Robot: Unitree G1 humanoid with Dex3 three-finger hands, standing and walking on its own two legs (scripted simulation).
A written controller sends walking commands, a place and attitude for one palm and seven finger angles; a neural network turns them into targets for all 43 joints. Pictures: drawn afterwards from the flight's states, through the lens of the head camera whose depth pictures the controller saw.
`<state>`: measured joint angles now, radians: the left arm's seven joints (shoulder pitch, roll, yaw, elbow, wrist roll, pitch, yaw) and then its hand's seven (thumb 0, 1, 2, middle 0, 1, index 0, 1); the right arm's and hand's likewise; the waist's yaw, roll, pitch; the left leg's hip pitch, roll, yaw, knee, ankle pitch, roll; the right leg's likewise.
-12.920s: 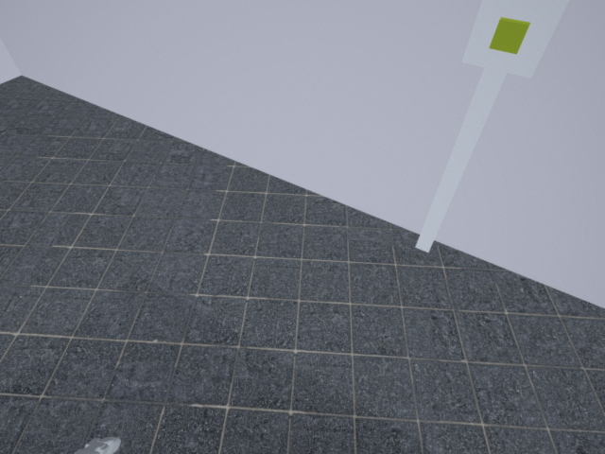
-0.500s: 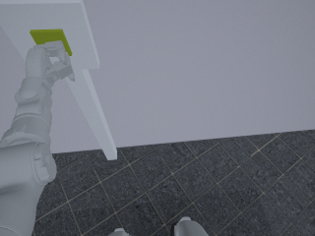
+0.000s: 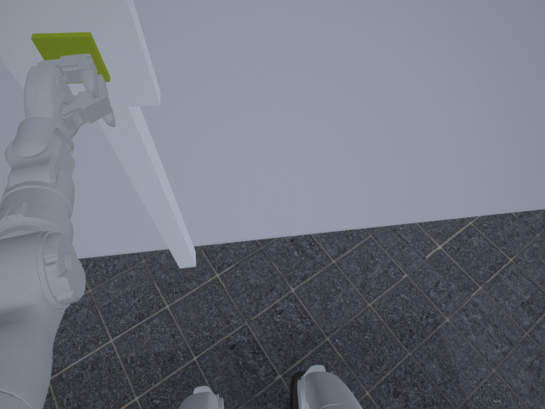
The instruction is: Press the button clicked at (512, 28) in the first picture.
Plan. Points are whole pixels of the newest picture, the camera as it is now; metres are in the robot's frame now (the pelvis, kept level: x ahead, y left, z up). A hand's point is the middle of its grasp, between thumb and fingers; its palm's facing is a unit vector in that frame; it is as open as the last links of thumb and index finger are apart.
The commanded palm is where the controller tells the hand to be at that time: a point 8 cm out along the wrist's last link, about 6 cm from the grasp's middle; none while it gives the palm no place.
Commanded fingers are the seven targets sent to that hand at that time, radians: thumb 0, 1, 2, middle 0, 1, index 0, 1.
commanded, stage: pull the fist back off the button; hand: left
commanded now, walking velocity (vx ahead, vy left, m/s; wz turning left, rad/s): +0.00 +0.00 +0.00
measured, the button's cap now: (74, 55) +0.57 +0.22 +0.16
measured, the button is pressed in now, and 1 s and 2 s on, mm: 9 0 0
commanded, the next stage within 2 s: draw the hand back to the body in 0.88 s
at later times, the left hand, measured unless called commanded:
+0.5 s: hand (100, 118) +0.48 +0.19 +0.13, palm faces +0.04 -1.00 -0.01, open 3.0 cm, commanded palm +0.44 +0.23 +0.14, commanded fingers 0.00 0.90 0.90 -1.30 -1.50 -1.30 -1.50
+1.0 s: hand (95, 149) +0.43 +0.19 +0.14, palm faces +0.05 -1.00 +0.00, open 3.1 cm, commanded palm +0.40 +0.23 +0.14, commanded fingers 0.00 0.90 0.90 -1.30 -1.50 -1.30 -1.50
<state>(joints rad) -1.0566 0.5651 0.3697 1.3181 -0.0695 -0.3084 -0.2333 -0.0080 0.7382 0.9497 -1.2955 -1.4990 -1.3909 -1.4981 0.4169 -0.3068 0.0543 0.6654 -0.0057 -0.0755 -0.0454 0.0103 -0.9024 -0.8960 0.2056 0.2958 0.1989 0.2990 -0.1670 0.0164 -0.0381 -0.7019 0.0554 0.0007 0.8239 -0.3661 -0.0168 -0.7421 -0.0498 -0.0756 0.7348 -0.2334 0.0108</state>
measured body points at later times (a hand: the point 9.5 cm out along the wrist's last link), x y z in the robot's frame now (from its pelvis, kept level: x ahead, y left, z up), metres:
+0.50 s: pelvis +0.03 +0.00 +0.01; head +0.09 -0.01 +0.46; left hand +0.48 +0.24 +0.14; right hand +0.09 -0.26 -0.10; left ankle +0.02 +0.13 -0.70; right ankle +0.07 -0.13 -0.70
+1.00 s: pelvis +0.04 +0.00 +0.02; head +0.07 -0.01 +0.47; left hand +0.42 +0.24 +0.14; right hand +0.21 -0.24 -0.08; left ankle +0.02 +0.13 -0.70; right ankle +0.07 -0.13 -0.70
